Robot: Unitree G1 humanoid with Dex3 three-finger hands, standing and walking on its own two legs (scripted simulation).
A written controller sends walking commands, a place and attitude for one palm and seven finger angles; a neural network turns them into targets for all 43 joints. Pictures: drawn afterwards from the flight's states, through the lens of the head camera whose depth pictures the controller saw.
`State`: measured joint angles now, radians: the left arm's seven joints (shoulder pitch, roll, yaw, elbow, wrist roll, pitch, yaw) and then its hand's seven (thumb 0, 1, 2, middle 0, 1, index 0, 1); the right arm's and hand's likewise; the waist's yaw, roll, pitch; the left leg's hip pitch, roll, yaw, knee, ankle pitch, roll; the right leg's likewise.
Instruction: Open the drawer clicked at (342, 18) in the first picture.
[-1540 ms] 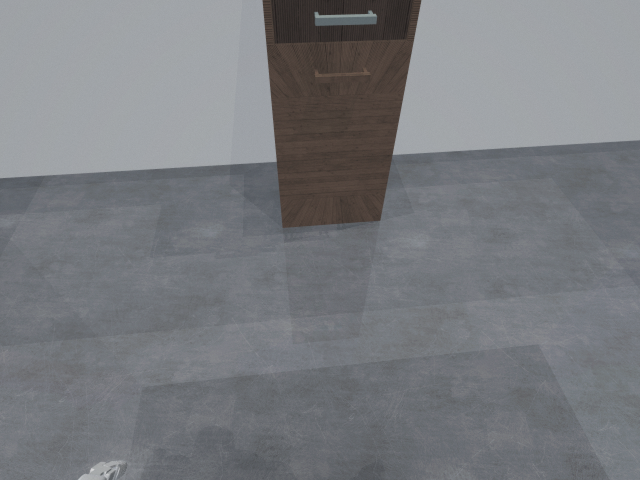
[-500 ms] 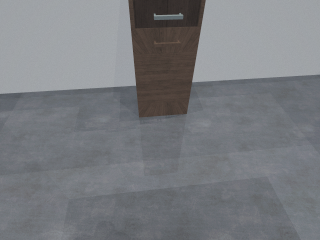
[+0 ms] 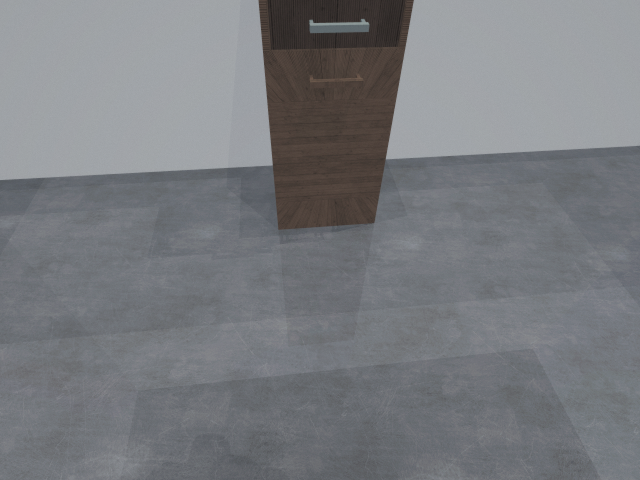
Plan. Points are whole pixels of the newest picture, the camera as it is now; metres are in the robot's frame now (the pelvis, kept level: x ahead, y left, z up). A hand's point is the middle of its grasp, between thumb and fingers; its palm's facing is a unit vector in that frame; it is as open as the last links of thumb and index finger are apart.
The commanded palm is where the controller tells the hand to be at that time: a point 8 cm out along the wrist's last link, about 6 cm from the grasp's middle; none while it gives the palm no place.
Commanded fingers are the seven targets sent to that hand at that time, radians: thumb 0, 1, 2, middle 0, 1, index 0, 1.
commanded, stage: walk to a spot facing it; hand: left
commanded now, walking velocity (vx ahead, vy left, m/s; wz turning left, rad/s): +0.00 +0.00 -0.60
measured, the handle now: (338, 25) +1.24 +0.03 +0.08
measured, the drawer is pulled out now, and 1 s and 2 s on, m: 0.00 0.00 0.00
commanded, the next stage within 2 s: none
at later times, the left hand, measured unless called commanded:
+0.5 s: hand out of the picture +0.04 +0.16 -0.17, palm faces -0.13 -0.97 -0.22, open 7.4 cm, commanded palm none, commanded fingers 0.00 0.90 0.90 -0.20 -0.30 -0.20 -0.30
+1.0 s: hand (226, 375) +0.31 +0.18 -0.18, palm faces -0.43 -0.88 -0.21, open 7.4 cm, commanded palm none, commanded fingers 0.00 0.90 0.90 -0.20 -0.30 -0.20 -0.30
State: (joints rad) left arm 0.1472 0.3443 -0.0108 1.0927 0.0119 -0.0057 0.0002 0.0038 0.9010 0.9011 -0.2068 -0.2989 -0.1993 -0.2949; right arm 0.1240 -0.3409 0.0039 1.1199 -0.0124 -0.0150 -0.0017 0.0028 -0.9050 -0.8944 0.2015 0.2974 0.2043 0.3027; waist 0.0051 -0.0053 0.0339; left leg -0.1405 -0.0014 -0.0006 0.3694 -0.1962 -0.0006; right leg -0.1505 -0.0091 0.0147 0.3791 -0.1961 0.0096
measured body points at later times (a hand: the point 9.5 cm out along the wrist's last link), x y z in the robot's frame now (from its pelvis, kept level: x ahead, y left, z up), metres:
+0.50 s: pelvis +0.02 -0.03 -0.01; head +0.03 -0.05 +0.44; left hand +0.05 +0.21 -0.15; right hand +0.03 -0.29 -0.16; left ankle +0.04 +0.11 -0.67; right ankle +0.00 -0.11 -0.75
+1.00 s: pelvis +0.18 +0.01 -0.01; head +0.19 +0.03 +0.44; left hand +0.34 +0.23 -0.16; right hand +0.12 -0.23 -0.13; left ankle +0.22 +0.10 -0.75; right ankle +0.10 -0.10 -0.65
